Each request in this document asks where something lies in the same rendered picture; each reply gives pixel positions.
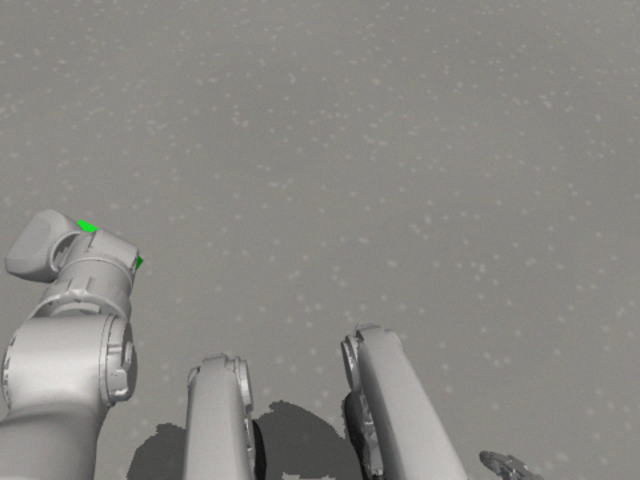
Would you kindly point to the cube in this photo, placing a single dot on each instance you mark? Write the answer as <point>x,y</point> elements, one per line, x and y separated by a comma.
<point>90,228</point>

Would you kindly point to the left robot hand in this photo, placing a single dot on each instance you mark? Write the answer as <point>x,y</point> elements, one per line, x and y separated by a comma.
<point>27,257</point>

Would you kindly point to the right robot hand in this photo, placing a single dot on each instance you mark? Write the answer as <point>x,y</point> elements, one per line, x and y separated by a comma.
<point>509,468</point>

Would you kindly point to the left robot arm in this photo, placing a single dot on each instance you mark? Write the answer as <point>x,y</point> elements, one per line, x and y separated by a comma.
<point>70,360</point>

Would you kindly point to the right robot foot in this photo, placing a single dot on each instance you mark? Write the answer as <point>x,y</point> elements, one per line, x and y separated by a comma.
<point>357,439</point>

